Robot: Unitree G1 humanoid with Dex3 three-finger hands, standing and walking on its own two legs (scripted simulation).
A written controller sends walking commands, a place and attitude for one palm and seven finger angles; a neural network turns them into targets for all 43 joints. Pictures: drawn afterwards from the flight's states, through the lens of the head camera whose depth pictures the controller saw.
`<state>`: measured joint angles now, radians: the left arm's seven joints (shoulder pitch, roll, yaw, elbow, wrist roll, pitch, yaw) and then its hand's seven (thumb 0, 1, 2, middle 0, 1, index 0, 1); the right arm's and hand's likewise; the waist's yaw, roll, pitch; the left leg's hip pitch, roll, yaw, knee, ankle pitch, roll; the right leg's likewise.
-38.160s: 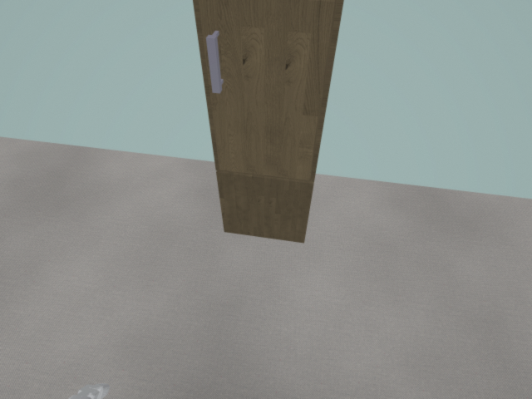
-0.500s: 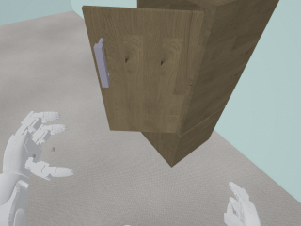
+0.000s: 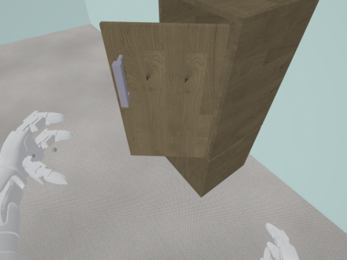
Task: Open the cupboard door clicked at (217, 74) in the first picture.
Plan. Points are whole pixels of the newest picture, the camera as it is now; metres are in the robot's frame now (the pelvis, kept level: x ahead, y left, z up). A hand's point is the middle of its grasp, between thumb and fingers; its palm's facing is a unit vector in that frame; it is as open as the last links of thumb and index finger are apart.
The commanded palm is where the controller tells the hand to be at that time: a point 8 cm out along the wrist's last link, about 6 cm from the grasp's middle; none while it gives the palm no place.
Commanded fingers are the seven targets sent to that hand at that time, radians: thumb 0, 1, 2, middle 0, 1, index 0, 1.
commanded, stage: raise the hand with hooked fingers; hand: left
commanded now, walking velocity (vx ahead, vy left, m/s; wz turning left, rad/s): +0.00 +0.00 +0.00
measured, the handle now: (123, 81) +0.59 +0.21 +0.10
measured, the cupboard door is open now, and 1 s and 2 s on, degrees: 51 51 51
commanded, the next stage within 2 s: move the hooked fingers beside the handle in 0.38 s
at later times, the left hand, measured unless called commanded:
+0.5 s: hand (71, 153) +0.29 +0.24 +0.12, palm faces +0.08 -1.00 -0.02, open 14.0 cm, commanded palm +0.27 +0.29 +0.12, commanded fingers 0.00 -0.50 0.30 -0.30 -1.20 -0.30 -1.20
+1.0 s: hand (81, 127) +0.38 +0.26 +0.11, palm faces +0.06 -1.00 -0.01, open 14.0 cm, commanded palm +0.35 +0.30 +0.11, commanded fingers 0.00 -0.50 0.30 -0.30 -1.20 -0.30 -1.20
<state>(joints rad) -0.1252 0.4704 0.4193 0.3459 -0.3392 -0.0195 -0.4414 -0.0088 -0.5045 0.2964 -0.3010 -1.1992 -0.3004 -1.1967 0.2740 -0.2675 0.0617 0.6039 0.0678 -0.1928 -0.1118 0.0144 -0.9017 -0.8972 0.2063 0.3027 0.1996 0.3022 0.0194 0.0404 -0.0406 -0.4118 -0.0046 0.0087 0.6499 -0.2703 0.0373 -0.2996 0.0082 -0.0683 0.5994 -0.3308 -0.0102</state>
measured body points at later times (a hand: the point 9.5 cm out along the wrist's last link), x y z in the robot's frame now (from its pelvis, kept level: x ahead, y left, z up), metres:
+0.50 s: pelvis +0.00 -0.03 +0.00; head +0.01 -0.04 +0.45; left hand +0.28 +0.30 +0.12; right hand +0.17 -0.27 -0.08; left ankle +0.04 +0.09 -0.72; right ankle -0.01 -0.12 -0.72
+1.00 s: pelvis +0.01 -0.02 -0.01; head +0.04 -0.02 +0.44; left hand +0.37 +0.31 +0.11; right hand +0.13 -0.28 -0.10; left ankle +0.04 +0.09 -0.72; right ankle -0.01 -0.12 -0.72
